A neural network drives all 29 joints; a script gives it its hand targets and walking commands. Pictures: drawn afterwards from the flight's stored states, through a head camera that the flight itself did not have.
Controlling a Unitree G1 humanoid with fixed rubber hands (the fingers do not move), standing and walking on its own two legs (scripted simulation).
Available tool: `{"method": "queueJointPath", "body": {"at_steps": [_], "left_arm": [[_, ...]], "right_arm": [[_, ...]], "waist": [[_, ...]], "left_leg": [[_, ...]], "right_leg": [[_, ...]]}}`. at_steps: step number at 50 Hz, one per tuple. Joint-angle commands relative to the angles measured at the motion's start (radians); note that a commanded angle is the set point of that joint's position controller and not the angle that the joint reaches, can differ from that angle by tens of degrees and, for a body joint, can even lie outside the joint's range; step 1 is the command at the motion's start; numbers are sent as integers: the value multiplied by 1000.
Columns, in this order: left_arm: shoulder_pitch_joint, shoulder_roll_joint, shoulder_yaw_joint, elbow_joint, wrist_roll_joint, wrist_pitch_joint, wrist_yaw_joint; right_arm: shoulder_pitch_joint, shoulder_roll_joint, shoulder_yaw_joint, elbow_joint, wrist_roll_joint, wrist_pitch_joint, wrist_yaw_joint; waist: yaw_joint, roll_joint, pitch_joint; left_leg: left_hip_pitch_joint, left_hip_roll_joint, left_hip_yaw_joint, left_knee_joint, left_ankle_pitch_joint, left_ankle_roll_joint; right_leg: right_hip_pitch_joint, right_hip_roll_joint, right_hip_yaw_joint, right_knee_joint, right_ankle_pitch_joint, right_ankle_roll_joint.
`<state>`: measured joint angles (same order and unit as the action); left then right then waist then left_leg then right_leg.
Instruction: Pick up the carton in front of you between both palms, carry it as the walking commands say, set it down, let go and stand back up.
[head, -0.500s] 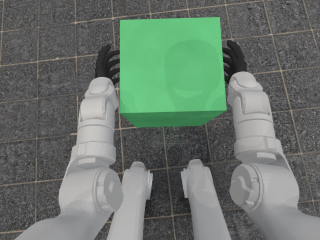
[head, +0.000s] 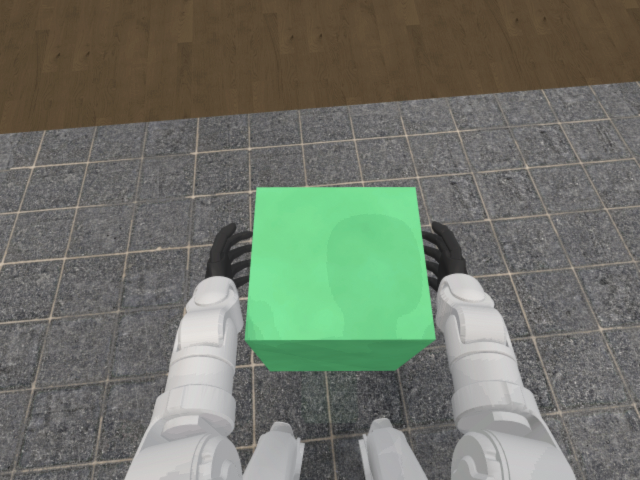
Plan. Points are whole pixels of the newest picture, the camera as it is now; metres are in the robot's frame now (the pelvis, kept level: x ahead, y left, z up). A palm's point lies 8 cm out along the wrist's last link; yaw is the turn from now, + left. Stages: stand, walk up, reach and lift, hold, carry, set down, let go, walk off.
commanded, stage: reach and lift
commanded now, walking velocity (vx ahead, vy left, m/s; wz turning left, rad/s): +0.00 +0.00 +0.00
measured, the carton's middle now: (334, 290) +0.40 -0.01 -0.10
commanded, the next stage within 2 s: hold in 1.56 s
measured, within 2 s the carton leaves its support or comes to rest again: neither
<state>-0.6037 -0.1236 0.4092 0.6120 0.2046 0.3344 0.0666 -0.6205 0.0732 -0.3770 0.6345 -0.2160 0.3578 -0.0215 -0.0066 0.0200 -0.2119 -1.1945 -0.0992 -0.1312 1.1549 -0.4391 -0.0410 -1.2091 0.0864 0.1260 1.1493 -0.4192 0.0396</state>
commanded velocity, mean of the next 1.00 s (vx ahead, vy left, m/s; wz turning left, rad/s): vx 0.00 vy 0.00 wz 0.00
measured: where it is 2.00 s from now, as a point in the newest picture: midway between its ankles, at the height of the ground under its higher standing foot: outside the picture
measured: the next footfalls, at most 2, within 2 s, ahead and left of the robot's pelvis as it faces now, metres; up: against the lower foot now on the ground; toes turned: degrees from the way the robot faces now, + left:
none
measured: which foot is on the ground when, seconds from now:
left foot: down 0.00-1.00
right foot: down 0.00-1.00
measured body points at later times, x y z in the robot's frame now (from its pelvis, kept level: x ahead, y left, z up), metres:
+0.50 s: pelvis +0.05 +0.00 +0.10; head +0.03 +0.00 +0.55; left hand +0.35 +0.15 +0.10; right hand +0.35 -0.15 +0.10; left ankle +0.05 +0.13 -0.63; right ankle +0.06 -0.13 -0.63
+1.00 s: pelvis +0.03 +0.00 +0.11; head +0.01 +0.00 +0.55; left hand +0.34 +0.15 +0.13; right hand +0.34 -0.15 +0.12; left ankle +0.05 +0.13 -0.63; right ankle +0.06 -0.13 -0.63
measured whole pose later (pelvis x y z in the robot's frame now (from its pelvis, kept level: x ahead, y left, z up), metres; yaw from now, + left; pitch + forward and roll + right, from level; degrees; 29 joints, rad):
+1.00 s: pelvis +0.03 +0.00 +0.11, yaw +0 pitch -3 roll +0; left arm -0.33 -0.17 0.31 0.39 0.29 0.61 0.00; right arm -0.33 0.16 -0.30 0.39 -0.29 0.63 0.00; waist 0.00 0.01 -0.01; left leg -0.18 -0.05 -0.15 0.48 -0.23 -0.02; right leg -0.19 0.05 0.14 0.47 -0.22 0.02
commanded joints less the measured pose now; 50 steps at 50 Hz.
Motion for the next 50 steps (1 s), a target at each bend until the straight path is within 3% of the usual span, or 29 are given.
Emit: {"method": "queueJointPath", "body": {"at_steps": [1, 12, 22, 26, 33, 39, 50], "left_arm": [[-547, -1082, -600, 37, -142, -4, -255], [-306, -1072, -669, -34, -143, 33, -262], [-144, -1050, -757, -178, -183, 155, -284], [-108, -1029, -742, -206, -179, 217, -293], [-196, -1011, -639, -150, -135, 255, -320], [-299, -1048, -670, -177, -156, 245, -329], [-252, -1014, -667, -199, -148, 264, -324]], "right_arm": [[-541, 1085, 574, -4, 154, -28, 240], [-307, 1083, 640, -75, 156, 9, 244], [-148, 1076, 732, -227, 199, 131, 249], [-122, 1050, 725, -268, 195, 192, 251], [-197, 1039, 618, -216, 148, 232, 271], [-306, 1081, 658, -241, 172, 221, 282], [-252, 1066, 657, -256, 168, 242, 272]], "waist": [[-10, -19, -639], [-6, -17, -433], [-1, -17, -241], [2, -9, -112], [-2, -13, 37], [0, -19, -60], [5, -19, -70]], "left_leg": [[416, -53, 91, -215, 243, 11], [731, -25, 50, -465, 399, 17], [984, -4, 45, -671, 492, 19], [1028, 0, 45, -737, 437, 21], [985, 13, 55, -769, 213, 32], [1014, 12, 61, -750, 226, 36], [1055, 5, 69, -771, 304, 32]], "right_leg": [[528, 56, -91, -199, 270, -25], [805, 32, -57, -447, 408, -29], [1055, 14, -48, -659, 496, -20], [1086, 9, -52, -724, 430, -22], [1047, 2, -66, -755, 205, -38], [1088, 1, -70, -735, 226, -35], [1134, 3, -65, -761, 312, -25]]}}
